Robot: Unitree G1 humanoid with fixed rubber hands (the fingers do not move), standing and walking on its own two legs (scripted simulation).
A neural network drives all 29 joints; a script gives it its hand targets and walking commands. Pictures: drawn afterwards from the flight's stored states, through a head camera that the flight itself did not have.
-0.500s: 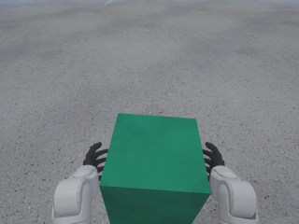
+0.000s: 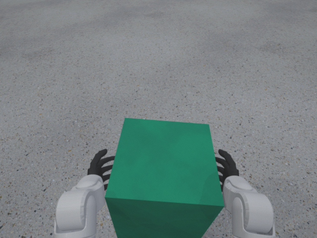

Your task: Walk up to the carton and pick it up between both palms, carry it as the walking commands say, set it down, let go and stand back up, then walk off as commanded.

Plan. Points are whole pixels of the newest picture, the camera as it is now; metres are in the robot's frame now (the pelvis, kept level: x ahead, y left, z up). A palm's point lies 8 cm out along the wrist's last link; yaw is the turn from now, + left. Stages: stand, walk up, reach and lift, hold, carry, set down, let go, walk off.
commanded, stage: carry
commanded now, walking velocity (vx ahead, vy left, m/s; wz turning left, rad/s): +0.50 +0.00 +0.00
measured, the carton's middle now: (161, 182) +0.29 +0.00 +0.01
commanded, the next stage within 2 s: none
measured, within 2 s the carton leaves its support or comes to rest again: neither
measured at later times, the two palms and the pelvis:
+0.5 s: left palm (121, 87) +0.63 +0.14 +0.07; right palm (203, 89) +0.62 -0.16 +0.06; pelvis +0.37 +0.00 -0.01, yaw -1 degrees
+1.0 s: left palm (127, 45) +0.97 +0.16 +0.08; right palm (189, 44) +0.96 -0.14 +0.08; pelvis +0.71 +0.02 +0.01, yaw -2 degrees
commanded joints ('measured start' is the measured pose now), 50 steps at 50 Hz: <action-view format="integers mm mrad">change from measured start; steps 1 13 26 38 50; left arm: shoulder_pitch -575 -555 -503 -538 -554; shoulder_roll -888 -885 -907 -790 -900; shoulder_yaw -694 -731 -692 -710 -733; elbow -331 -379 -326 -329 -401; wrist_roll -323 -320 -317 -268 -330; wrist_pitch -63 -75 -74 -17 -70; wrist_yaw -146 -130 -145 -132 -142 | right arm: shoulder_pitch -521 -394 -432 -389 -412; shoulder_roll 941 937 926 813 920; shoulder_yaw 684 653 693 611 657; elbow -274 -249 -264 -171 -290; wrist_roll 349 355 334 312 340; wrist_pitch -54 -62 -56 -26 -73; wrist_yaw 102 117 107 109 121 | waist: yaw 28 -51 16 -40 -31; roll -279 93 -242 383 172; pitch -215 -241 -336 -241 -251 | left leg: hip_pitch -242 954 -352 669 564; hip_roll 13 319 37 376 255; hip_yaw -22 -343 -130 -657 -131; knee -358 -584 121 -791 -665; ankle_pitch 40 1194 -1 268 626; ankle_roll -29 171 -10 178 123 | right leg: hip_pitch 545 -581 710 -306 -110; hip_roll -259 11 -286 106 73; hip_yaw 233 -53 408 -62 -120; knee -243 305 -193 456 -132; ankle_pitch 638 -118 670 -25 133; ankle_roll -129 12 -190 27 -3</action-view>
